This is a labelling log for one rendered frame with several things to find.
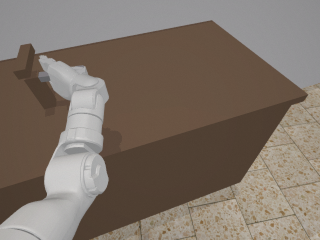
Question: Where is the robot left hand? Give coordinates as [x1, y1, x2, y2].
[39, 55, 88, 101]

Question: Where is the counter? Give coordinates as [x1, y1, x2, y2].
[0, 20, 308, 240]

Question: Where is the left robot forearm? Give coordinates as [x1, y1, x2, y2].
[44, 74, 109, 190]

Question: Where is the robot left upper arm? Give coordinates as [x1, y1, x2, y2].
[0, 151, 109, 240]

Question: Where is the tap lever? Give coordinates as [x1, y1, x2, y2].
[38, 65, 84, 82]

